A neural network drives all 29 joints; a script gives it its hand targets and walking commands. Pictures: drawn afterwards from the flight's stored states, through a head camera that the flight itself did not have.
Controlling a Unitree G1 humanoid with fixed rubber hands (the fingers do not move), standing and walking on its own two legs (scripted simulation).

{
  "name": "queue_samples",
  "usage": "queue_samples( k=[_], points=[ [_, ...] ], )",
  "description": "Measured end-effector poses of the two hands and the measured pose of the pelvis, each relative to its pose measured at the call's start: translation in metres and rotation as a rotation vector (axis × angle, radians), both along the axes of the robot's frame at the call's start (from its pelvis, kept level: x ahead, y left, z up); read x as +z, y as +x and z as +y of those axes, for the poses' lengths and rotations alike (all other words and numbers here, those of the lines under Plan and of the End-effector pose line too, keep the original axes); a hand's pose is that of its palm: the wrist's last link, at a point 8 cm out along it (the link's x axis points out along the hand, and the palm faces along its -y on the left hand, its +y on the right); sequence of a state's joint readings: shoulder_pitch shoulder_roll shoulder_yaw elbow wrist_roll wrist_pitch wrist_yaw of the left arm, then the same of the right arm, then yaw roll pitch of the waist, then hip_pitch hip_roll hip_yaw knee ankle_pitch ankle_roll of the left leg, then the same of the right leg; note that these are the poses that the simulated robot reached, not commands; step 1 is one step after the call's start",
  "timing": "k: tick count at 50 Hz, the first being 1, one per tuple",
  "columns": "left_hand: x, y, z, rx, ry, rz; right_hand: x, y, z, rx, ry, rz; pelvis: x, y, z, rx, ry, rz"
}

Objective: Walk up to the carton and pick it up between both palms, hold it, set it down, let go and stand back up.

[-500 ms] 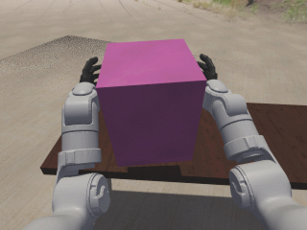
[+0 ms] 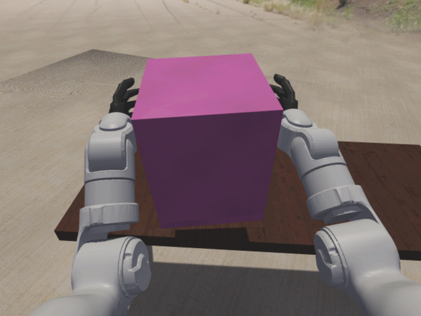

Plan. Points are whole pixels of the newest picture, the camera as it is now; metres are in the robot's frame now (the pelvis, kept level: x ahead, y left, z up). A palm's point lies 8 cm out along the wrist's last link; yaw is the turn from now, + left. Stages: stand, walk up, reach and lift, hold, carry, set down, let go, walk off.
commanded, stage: hold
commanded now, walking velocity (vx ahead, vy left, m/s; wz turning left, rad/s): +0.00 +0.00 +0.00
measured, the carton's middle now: (206, 141) +0.38 +0.00 +0.20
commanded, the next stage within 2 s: none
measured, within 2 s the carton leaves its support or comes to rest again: neither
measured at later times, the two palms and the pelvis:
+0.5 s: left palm (121, 120) +0.37 +0.15 +0.26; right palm (285, 116) +0.37 -0.14 +0.26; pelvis +0.00 +0.00 +0.00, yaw +0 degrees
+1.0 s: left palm (121, 120) +0.37 +0.15 +0.26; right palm (285, 116) +0.37 -0.14 +0.26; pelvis +0.00 +0.00 +0.00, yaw +0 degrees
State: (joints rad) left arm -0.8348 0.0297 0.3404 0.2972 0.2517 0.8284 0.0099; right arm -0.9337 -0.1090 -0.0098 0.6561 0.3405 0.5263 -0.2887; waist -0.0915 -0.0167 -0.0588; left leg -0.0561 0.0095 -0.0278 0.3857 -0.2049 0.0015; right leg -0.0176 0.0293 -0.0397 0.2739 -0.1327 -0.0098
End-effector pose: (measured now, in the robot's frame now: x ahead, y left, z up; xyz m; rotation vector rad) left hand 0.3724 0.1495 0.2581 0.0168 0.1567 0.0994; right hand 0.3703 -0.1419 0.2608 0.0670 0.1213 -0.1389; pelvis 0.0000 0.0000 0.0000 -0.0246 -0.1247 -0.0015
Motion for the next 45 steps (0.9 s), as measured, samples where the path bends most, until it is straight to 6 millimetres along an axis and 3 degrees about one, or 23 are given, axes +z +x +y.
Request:
queue_samples(
  k=[45],
  points=[
    [-0.0003, 0.0002, 0.0012, 0.0, 0.0, -0.003, 0.0, 0.0001, 0.0012, 0.0, 0.001, 0.002, -0.0001, 0.0012, 0.0005, 0.003, -0.001, -0.002]
  ],
)
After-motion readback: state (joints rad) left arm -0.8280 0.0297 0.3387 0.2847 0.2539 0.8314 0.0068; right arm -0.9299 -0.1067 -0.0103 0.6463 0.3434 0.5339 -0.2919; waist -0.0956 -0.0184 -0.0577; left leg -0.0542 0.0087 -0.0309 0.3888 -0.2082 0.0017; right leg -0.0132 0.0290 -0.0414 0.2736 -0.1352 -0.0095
